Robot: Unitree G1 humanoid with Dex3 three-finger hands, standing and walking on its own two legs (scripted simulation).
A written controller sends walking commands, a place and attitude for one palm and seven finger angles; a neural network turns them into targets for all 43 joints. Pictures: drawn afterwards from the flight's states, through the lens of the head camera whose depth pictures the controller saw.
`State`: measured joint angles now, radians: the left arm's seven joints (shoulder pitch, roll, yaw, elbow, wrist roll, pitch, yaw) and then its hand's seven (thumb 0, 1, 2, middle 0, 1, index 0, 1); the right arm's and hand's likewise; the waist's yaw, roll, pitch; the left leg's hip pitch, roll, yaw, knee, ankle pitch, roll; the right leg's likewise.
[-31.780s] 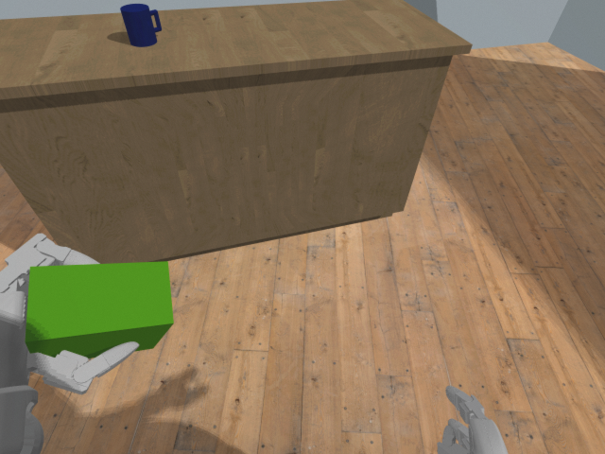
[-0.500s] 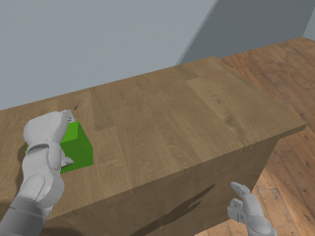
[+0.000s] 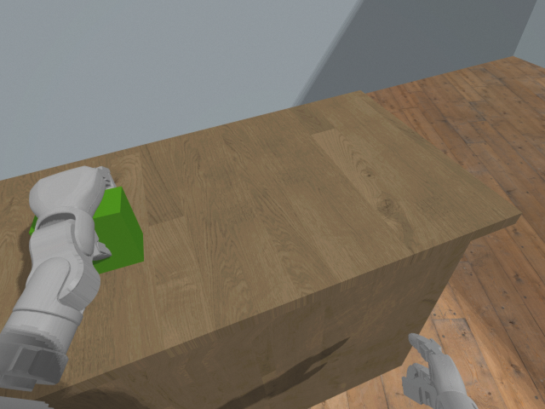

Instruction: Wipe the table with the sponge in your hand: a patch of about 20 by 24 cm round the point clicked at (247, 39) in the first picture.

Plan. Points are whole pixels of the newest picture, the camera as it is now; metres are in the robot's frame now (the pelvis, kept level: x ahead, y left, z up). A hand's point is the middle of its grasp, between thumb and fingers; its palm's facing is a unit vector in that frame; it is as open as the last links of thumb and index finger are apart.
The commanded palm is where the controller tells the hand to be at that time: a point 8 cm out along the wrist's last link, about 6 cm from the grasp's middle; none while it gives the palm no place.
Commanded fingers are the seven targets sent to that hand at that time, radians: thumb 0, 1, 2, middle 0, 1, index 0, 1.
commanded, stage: wipe forward along the middle lane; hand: left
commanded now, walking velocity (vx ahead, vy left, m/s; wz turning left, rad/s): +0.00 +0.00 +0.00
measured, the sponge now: (98, 242) +0.31 +0.32 +0.10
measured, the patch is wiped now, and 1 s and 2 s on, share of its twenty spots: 1.00 1.00 1.00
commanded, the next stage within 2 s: slide back across to the first lane in 0.78 s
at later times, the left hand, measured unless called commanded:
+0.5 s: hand (89, 202) +0.35 +0.33 +0.14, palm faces -0.05 -0.02 -1.00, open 10.2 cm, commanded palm +0.33 +0.34 +0.17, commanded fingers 0.00 0.10 1.30 -1.20 -1.60 -1.20 -1.60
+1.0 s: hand (87, 185) +0.39 +0.36 +0.14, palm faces -0.05 -0.01 -1.00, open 10.2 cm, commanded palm +0.35 +0.36 +0.18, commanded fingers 0.00 0.10 1.30 -1.20 -1.60 -1.20 -1.60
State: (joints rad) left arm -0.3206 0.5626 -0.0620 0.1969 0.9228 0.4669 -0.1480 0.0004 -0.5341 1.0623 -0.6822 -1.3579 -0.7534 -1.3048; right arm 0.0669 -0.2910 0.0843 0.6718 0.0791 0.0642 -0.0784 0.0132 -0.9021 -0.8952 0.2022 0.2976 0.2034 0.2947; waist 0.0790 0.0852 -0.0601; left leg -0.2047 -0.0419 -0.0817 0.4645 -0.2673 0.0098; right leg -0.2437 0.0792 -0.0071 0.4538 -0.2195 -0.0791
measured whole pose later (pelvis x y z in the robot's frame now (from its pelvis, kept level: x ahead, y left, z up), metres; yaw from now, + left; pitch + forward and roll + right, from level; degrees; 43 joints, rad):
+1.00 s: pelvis +0.00 +0.02 +0.00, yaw -1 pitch +5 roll -1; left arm -0.60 0.66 0.03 0.70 0.96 0.17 -0.08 0.02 -0.54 1.07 -0.69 -1.35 -0.76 -1.31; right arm 0.21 -0.31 0.03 0.70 0.09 0.12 -0.08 0.01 -0.90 -0.89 0.20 0.30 0.20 0.29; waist 0.01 0.08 -0.08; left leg -0.30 -0.05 -0.06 0.46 -0.25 0.03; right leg -0.32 0.08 0.01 0.41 -0.18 -0.06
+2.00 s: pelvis +0.02 +0.07 +0.01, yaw +2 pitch +3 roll -2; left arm -0.28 0.61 0.04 0.14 0.90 0.31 -0.13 0.00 -0.52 1.06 -0.67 -1.37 -0.73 -1.34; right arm 0.10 -0.29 0.05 0.65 0.06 0.07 -0.02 0.01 -0.90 -0.90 0.20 0.30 0.20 0.29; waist 0.11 0.09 -0.03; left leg -0.17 -0.11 -0.09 0.37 -0.23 0.10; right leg -0.18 0.01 -0.01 0.32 -0.19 -0.02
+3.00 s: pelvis +0.01 +0.03 +0.00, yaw -1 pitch +0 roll -1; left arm 0.18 0.64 0.16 -0.24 0.80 0.39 -0.10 0.00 -0.50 1.06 -0.64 -1.39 -0.70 -1.36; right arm 0.10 -0.31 0.05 0.61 0.07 0.09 -0.05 0.01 -0.90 -0.90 0.20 0.30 0.20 0.29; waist 0.10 0.11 -0.06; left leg -0.18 -0.05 -0.06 0.50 -0.31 0.04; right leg -0.21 0.07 0.01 0.46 -0.24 -0.05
